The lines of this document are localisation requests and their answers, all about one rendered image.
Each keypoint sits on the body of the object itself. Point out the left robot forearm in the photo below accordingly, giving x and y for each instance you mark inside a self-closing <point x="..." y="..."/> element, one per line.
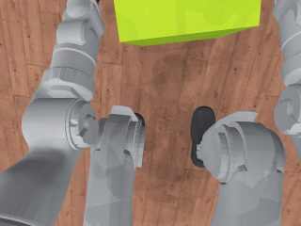
<point x="75" y="53"/>

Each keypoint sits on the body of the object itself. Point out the carton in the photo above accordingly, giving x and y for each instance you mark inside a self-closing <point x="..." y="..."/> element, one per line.
<point x="153" y="22"/>

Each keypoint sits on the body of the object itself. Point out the robot left upper arm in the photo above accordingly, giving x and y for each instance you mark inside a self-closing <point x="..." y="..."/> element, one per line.
<point x="56" y="130"/>

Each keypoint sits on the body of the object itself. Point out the robot right upper arm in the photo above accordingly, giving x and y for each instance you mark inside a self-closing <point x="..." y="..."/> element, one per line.
<point x="287" y="114"/>

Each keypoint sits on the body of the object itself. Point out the robot left shin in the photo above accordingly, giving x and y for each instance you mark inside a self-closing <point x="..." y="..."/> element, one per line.
<point x="116" y="109"/>

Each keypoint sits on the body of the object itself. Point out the robot left thigh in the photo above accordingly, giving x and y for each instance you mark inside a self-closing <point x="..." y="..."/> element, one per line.
<point x="111" y="177"/>

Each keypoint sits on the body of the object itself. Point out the right robot forearm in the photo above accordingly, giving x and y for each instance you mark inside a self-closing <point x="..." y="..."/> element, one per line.
<point x="288" y="15"/>

